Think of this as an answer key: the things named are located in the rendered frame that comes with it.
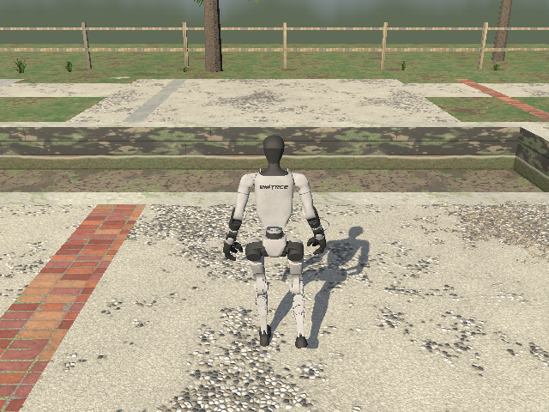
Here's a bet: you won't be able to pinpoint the robot left foot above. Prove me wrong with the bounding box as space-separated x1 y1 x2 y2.
259 325 271 347

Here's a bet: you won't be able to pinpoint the right robot hand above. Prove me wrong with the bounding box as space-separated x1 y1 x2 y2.
307 236 326 255

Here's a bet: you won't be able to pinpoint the left robot hand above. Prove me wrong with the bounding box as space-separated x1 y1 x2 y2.
223 242 243 261

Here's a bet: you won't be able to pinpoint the robot right forearm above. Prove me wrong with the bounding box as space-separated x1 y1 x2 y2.
307 206 325 240

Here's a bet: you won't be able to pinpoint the left robot upper arm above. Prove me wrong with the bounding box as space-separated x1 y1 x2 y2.
233 173 256 221

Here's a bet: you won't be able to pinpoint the robot foot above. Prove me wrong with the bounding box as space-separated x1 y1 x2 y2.
259 325 271 347
295 335 308 348

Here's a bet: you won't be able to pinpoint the robot right foot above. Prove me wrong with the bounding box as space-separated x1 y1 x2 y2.
295 335 308 348

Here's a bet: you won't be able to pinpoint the right robot upper arm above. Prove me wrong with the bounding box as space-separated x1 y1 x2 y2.
292 173 316 220

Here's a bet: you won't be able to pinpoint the robot left forearm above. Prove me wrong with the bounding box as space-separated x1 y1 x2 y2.
225 208 242 245

